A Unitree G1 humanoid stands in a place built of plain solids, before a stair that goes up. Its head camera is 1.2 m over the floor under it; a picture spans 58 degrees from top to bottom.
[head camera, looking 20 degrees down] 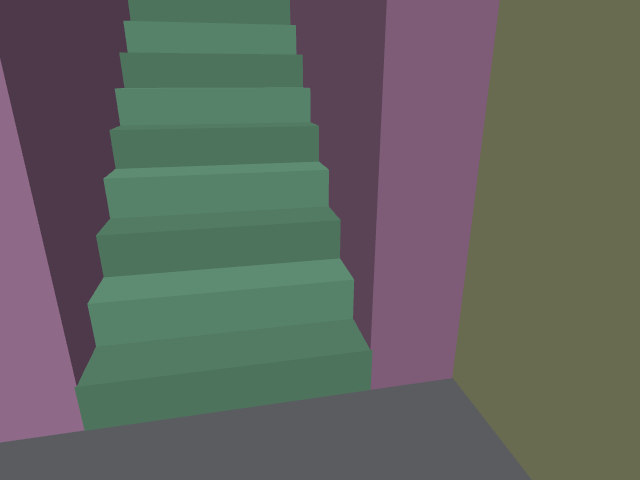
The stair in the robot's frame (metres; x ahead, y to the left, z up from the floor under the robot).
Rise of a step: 0.19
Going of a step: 0.25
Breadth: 1.10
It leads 12 degrees to the left of straight ahead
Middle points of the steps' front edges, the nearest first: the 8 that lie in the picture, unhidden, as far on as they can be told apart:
1.36 0.33 0.20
1.61 0.38 0.39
1.86 0.43 0.59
2.10 0.48 0.78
2.35 0.53 0.98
2.60 0.58 1.17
2.85 0.64 1.36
3.09 0.69 1.56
